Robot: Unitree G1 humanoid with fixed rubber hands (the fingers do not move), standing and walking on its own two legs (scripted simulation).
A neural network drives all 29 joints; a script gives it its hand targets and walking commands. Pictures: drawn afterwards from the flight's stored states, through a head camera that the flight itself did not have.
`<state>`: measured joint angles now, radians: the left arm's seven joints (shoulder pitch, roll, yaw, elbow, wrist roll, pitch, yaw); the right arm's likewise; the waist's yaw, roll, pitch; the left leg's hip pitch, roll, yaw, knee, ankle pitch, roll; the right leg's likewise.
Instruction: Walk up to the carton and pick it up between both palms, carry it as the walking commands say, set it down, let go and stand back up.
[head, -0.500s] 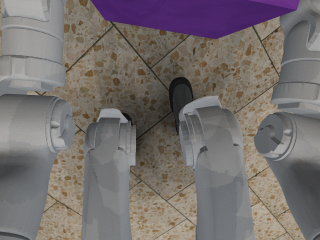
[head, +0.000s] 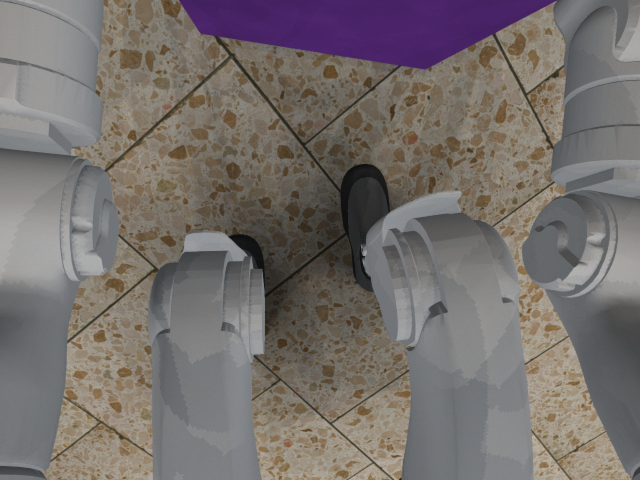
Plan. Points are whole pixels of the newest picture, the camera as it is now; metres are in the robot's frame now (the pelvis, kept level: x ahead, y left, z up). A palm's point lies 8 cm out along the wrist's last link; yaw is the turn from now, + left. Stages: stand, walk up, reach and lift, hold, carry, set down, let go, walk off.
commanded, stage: set down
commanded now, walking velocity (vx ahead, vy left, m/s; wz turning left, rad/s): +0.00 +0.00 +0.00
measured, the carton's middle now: out of the picture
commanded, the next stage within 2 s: none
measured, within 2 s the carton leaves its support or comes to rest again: rests again in 1.38 s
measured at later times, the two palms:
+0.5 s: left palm out of the picture +0.61 +0.05 -0.17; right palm out of the picture +0.50 -0.31 -0.17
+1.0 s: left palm out of the picture +0.61 +0.06 -0.18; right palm out of the picture +0.50 -0.32 -0.17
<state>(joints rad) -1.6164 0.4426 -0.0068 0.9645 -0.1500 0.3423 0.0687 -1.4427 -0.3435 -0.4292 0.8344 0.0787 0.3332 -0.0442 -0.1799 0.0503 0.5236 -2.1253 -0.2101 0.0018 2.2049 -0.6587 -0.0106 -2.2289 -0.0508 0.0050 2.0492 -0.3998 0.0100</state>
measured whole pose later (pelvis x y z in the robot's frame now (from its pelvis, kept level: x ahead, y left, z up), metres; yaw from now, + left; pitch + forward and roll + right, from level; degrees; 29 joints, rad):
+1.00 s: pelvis +0.01 +0.00 -0.02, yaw +0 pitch +35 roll -2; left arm -1.59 0.39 0.11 1.02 -0.05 0.24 0.01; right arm -1.41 -0.36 -0.48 0.93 0.09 0.24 0.06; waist -0.19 0.03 0.45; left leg -2.19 -0.15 0.03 2.26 -0.68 0.02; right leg -2.30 -0.07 -0.01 2.11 -0.43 0.00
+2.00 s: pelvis +0.01 -0.02 -0.02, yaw -1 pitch +33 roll -1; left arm -1.54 0.53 -0.06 0.93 -0.18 0.28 0.04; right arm -1.33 -0.43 -0.31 0.88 0.26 0.21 -0.08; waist -0.17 0.01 0.52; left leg -2.14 -0.09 0.01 2.28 -0.71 0.00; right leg -2.27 -0.07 -0.05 2.12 -0.42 -0.06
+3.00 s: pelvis +0.01 -0.01 +0.19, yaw -2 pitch +30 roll +3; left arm -1.54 0.63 0.07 0.69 -0.22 0.54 -0.04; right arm -1.34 -0.44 -0.31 0.49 0.23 0.53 -0.10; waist -0.17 0.05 0.52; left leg -1.54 -0.09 0.03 1.55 -0.54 0.02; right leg -1.66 0.01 0.04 1.46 -0.32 0.00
